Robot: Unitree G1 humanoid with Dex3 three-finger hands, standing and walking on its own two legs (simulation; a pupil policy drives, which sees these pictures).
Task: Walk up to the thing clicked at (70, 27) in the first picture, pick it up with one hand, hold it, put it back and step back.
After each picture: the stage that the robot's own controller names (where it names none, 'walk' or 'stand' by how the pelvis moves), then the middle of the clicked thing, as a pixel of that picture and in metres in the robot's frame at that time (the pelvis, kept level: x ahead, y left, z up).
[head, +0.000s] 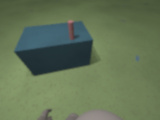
stand; (71, 30) +1.04 +0.33 -0.05
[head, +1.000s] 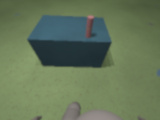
walk; (89, 27) +0.97 +0.14 -0.02
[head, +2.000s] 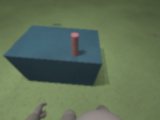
walk; (75, 45) +0.68 +0.18 -0.03
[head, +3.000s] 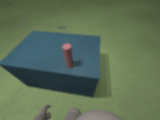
stand; (68, 57) +0.52 +0.23 -0.03
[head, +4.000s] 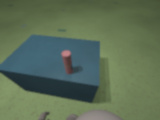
stand; (68, 63) +0.47 +0.23 -0.05
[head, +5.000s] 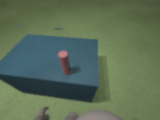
stand; (65, 64) +0.44 +0.24 -0.04
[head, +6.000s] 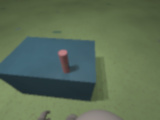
stand; (64, 62) +0.49 +0.26 -0.05
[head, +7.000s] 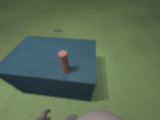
stand; (64, 63) +0.47 +0.25 -0.05
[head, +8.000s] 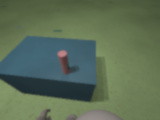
stand; (64, 63) +0.47 +0.25 -0.05
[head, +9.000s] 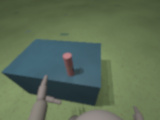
rise first; (69, 65) +0.46 +0.24 -0.05
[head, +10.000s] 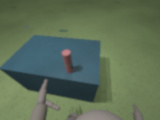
go down; (68, 62) +0.48 +0.25 -0.05
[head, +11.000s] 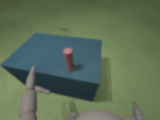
go down; (69, 61) +0.49 +0.23 -0.04
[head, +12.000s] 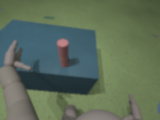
go down; (64, 55) +0.47 +0.21 +0.01
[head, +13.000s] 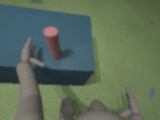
close in; (54, 46) +0.48 +0.23 +0.04
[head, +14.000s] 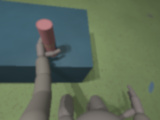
close; (49, 41) +0.50 +0.23 +0.07
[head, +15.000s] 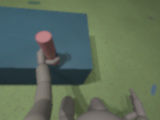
lift; (50, 51) +0.44 +0.23 +0.06
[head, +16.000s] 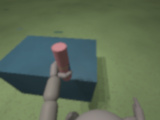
lift; (63, 64) +0.32 +0.18 +0.15
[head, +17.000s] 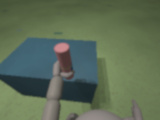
hold; (66, 64) +0.33 +0.17 +0.15
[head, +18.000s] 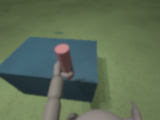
hold; (66, 64) +0.33 +0.17 +0.14
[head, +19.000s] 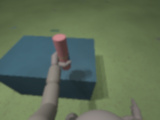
crouch; (63, 54) +0.40 +0.19 +0.14
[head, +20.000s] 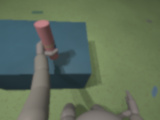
lower; (49, 43) +0.49 +0.24 +0.10
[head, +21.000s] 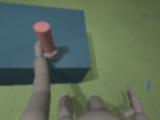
lower; (48, 44) +0.49 +0.23 +0.06
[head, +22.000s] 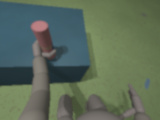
lower; (46, 43) +0.49 +0.23 +0.07
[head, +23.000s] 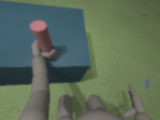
lower; (45, 43) +0.49 +0.24 +0.07
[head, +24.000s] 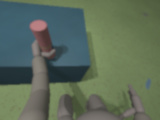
lower; (45, 43) +0.49 +0.24 +0.07
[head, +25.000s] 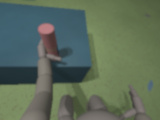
withdraw; (51, 45) +0.48 +0.21 +0.07
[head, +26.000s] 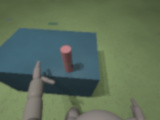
sink last; (67, 60) +0.45 +0.19 +0.01
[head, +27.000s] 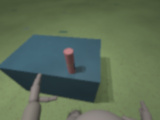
stand; (70, 62) +0.46 +0.21 +0.00
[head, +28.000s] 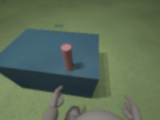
stand; (68, 59) +0.46 +0.21 +0.01
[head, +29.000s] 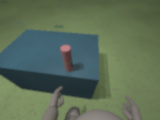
stand; (67, 59) +0.46 +0.21 +0.02
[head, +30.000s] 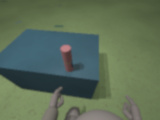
stand; (67, 60) +0.46 +0.21 +0.01
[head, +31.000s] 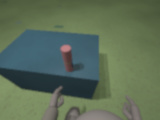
stand; (67, 60) +0.46 +0.21 +0.02
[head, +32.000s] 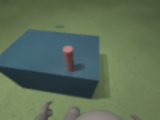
stand; (69, 60) +0.46 +0.21 +0.00
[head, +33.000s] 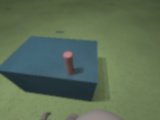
walk; (69, 64) +0.47 +0.22 -0.05
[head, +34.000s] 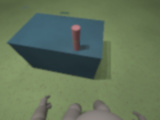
walk; (76, 39) +0.67 +0.18 -0.03
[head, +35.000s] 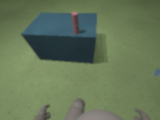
walk; (75, 24) +1.00 +0.29 -0.02
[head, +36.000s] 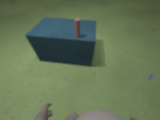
stand; (77, 28) +1.06 +0.24 -0.04
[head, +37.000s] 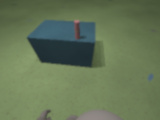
stand; (77, 30) +1.08 +0.24 -0.05
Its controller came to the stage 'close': yes
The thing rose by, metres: 0.20
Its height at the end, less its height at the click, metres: +0.00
